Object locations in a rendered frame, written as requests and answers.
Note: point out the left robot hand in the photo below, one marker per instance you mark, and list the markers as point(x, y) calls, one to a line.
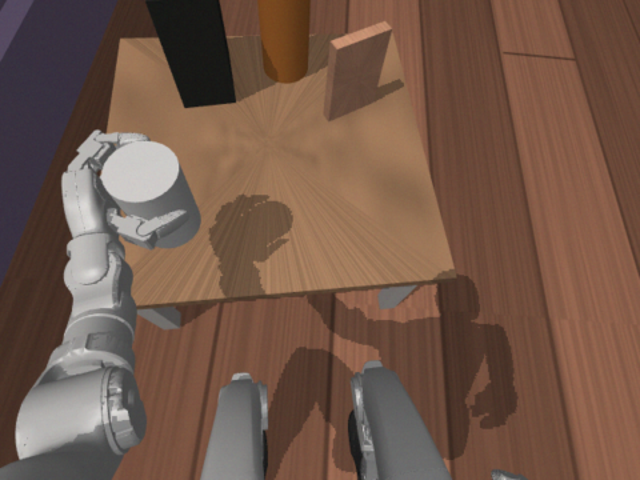
point(88, 206)

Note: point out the left robot arm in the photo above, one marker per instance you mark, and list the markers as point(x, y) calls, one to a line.
point(84, 412)

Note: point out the right robot foot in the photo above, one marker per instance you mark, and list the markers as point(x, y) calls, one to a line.
point(355, 445)

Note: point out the sofa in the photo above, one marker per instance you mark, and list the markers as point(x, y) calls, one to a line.
point(46, 50)

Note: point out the coffee table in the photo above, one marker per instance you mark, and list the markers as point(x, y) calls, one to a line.
point(290, 203)

